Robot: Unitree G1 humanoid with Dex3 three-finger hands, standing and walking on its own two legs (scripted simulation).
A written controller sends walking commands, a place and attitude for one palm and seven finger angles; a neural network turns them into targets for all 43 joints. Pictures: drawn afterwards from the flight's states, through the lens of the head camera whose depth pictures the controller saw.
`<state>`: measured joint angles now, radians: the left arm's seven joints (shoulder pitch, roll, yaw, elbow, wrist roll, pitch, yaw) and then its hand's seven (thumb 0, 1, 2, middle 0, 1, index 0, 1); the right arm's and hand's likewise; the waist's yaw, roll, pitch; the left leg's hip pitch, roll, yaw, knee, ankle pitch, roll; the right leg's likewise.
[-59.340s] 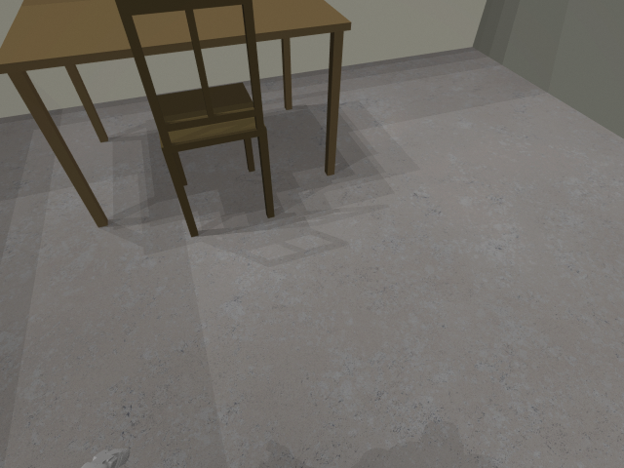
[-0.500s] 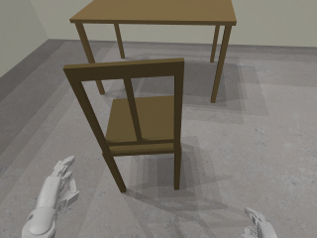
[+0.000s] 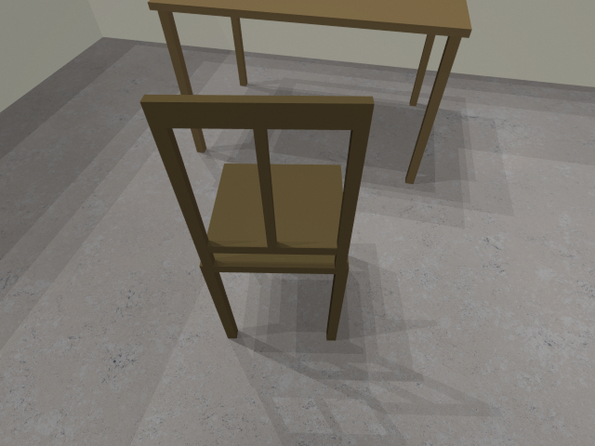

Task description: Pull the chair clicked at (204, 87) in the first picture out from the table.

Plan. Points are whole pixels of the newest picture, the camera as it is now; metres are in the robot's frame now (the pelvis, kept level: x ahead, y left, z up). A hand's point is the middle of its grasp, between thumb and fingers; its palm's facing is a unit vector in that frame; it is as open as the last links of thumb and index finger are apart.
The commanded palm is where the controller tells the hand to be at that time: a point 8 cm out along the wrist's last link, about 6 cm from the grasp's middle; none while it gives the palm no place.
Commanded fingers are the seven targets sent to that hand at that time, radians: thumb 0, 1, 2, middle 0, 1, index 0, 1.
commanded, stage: let the arm hang, fingers relaxed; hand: left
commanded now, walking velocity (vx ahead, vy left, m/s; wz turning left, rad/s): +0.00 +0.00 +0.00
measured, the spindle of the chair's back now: (267, 195) +0.58 +0.10 -0.05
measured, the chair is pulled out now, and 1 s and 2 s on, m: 0.72 0.72 0.72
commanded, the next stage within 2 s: look to check the result in 0.46 s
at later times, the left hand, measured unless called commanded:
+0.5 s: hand out of the picture +0.00 +0.14 -0.17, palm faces +0.02 -0.99 -0.16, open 7.3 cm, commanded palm none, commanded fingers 0.00 0.90 0.90 -0.20 -0.30 -0.20 -0.30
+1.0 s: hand out of the picture -0.01 +0.13 -0.17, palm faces +0.03 -0.99 -0.16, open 7.4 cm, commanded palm none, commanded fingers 0.00 0.90 0.90 -0.20 -0.30 -0.20 -0.30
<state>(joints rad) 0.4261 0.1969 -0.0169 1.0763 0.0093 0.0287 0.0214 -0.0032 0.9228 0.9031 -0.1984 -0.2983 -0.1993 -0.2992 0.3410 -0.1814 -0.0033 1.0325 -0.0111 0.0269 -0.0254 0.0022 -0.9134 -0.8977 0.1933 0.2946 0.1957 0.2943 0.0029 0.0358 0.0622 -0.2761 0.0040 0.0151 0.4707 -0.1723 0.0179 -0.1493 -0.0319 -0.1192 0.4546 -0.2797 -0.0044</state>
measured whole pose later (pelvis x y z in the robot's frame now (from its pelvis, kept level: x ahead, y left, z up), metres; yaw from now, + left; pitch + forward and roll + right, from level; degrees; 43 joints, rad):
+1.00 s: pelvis +0.01 -0.02 +0.00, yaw +0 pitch -2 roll +0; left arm 0.34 0.10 -0.01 1.08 0.00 0.00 0.03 0.00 0.91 0.90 -0.20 -0.30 -0.20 -0.30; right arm 0.32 -0.11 0.00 1.09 -0.01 0.01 -0.05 0.00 -0.91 -0.90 0.19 0.29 0.20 0.29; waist -0.01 0.02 0.07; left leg -0.24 0.02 0.01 0.46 -0.19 -0.01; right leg -0.12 -0.02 -0.12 0.45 -0.30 -0.03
